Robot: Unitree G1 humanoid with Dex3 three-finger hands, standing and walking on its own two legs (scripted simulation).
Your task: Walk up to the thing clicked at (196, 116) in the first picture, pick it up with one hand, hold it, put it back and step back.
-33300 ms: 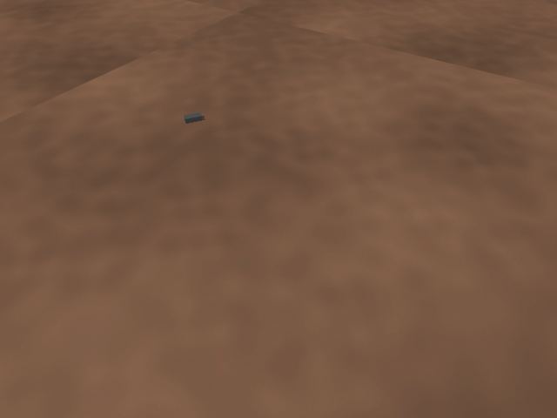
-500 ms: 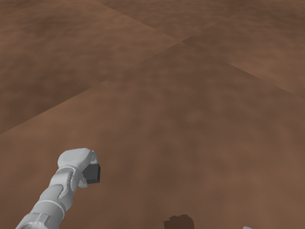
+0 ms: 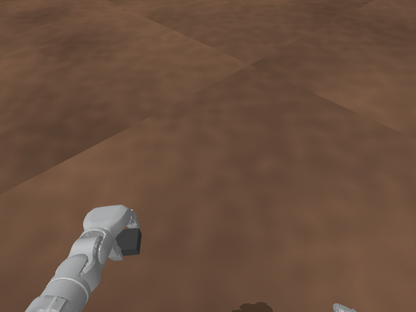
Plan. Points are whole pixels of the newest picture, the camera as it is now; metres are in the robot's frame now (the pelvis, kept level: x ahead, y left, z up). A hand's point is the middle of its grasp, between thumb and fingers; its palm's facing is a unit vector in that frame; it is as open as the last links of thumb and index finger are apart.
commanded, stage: hold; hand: left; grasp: from above
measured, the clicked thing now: (115, 243) +0.31 +0.24 -0.09
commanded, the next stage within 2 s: crouch in 1.14 s
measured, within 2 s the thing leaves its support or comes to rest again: neither
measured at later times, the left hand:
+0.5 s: hand (112, 245) +0.28 +0.22 -0.03, palm faces -0.44 -0.07 -0.90, open 7.8 cm
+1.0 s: hand (109, 239) +0.29 +0.23 -0.03, palm faces -0.45 -0.07 -0.89, open 7.8 cm
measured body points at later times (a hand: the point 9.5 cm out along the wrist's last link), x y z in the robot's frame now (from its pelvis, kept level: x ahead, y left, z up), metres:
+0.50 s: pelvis -0.01 +0.00 +0.01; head +0.00 -0.02 +0.46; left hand +0.30 +0.22 +0.02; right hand +0.13 -0.26 -0.11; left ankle +0.01 +0.13 -0.73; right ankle +0.02 -0.14 -0.73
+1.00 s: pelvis +0.00 +0.00 +0.01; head +0.01 -0.02 +0.46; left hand +0.31 +0.23 +0.02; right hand +0.15 -0.25 -0.11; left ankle +0.01 +0.13 -0.73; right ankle +0.02 -0.14 -0.73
